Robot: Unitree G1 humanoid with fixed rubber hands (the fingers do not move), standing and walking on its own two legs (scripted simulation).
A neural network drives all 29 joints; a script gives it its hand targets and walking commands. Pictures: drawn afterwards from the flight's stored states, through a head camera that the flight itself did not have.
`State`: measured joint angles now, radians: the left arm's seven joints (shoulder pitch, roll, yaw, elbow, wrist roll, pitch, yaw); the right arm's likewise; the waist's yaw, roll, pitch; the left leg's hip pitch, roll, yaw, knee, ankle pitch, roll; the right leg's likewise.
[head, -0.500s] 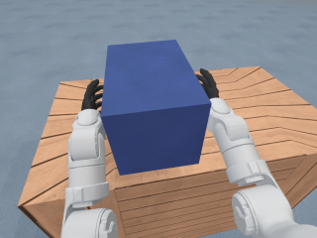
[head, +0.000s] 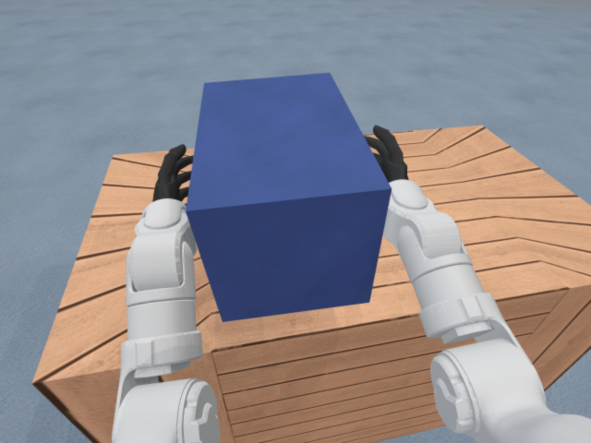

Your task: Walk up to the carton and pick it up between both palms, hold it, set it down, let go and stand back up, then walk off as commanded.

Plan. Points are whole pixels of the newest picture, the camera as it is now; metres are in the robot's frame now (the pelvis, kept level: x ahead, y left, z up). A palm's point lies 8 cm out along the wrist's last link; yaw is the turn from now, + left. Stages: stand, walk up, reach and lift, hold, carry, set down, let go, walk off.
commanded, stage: hold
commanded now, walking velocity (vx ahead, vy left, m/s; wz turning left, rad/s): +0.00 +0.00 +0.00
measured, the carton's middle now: (281, 185) +0.41 +0.01 +0.19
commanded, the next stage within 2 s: none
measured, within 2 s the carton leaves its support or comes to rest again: neither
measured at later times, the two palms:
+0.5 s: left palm (170, 205) +0.36 +0.15 +0.20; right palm (388, 189) +0.36 -0.13 +0.20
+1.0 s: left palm (171, 211) +0.36 +0.15 +0.19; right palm (386, 190) +0.37 -0.13 +0.20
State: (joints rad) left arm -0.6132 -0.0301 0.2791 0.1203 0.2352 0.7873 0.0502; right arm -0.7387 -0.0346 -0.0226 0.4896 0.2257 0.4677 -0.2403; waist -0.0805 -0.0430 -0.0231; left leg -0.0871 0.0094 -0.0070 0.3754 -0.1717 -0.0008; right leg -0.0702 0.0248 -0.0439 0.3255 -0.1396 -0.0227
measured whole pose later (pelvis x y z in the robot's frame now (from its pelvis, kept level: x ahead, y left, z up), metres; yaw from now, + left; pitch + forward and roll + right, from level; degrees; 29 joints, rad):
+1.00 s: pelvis +0.01 +0.01 +0.00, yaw +0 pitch -7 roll -1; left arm -0.57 -0.04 0.25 0.07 0.25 0.82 0.05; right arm -0.71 -0.04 -0.01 0.48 0.23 0.47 -0.23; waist -0.09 -0.04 -0.01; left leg -0.07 0.00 -0.01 0.39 -0.19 0.00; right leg -0.05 0.02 -0.05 0.32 -0.15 -0.02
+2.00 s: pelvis +0.01 +0.00 +0.00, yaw +0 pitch -7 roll -1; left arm -0.57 -0.04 0.25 0.07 0.23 0.79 0.06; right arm -0.70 -0.05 0.00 0.45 0.24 0.45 -0.24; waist -0.09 -0.03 -0.01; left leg -0.08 0.01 -0.01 0.39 -0.19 0.00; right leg -0.06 0.02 -0.04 0.32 -0.15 -0.02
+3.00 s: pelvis +0.00 +0.00 +0.00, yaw +0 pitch -7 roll -1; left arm -0.61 -0.04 0.27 0.12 0.25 0.80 0.05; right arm -0.74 -0.04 -0.03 0.51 0.22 0.45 -0.23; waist -0.08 -0.04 -0.01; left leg -0.08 0.00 0.00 0.38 -0.17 0.00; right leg -0.07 0.02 -0.04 0.33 -0.14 -0.02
